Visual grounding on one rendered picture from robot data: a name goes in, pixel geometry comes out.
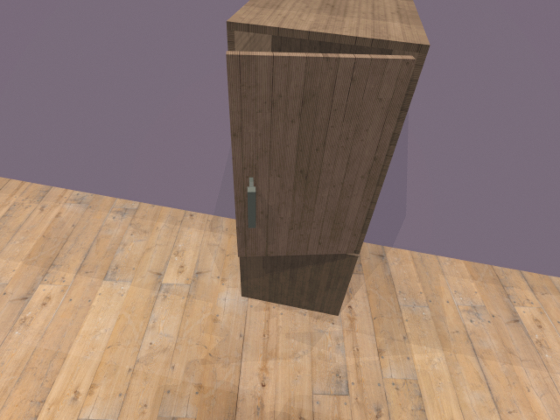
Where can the cupboard door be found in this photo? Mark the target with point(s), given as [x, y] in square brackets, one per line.
[312, 129]

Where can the handle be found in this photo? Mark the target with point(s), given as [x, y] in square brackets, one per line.
[251, 204]

